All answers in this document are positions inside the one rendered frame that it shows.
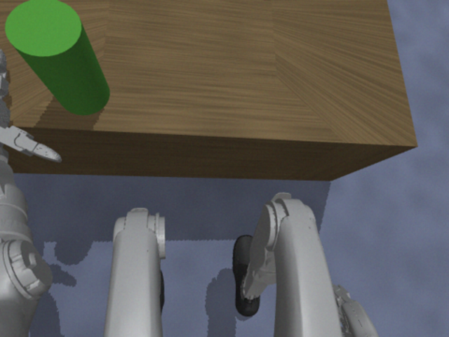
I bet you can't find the left robot hand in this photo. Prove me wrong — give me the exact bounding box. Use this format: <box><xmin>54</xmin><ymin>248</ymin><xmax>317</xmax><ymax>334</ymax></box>
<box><xmin>0</xmin><ymin>49</ymin><xmax>62</xmax><ymax>163</ymax></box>

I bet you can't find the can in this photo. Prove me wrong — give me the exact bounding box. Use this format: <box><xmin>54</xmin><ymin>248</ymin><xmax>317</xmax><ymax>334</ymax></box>
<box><xmin>5</xmin><ymin>0</ymin><xmax>110</xmax><ymax>115</ymax></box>

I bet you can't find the right robot hand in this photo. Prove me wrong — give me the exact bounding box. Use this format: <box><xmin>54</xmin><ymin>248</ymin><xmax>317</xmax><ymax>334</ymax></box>
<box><xmin>333</xmin><ymin>284</ymin><xmax>379</xmax><ymax>337</ymax></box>

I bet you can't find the left robot arm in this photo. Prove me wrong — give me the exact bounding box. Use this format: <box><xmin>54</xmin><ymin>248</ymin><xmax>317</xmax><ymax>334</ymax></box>
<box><xmin>0</xmin><ymin>147</ymin><xmax>53</xmax><ymax>337</ymax></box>

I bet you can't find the right robot foot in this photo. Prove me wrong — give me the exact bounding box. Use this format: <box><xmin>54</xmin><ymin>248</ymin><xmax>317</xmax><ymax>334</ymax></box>
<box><xmin>233</xmin><ymin>235</ymin><xmax>260</xmax><ymax>317</ymax></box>

